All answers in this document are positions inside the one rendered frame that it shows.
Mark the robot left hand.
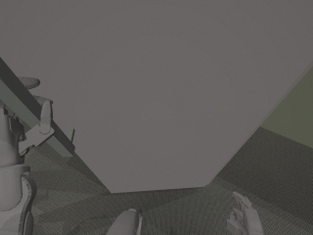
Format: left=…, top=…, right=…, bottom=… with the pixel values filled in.
left=0, top=76, right=57, bottom=167

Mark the left robot forearm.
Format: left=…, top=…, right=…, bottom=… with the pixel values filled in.
left=0, top=164, right=37, bottom=235

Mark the left robot thigh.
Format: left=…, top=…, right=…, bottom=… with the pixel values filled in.
left=106, top=211, right=143, bottom=235

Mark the robot right hand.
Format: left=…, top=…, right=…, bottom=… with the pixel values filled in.
left=227, top=191, right=265, bottom=235

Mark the handle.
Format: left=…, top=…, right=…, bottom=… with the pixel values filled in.
left=0, top=57, right=75, bottom=158

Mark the fridge door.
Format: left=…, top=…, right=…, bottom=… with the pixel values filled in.
left=0, top=0, right=313, bottom=194

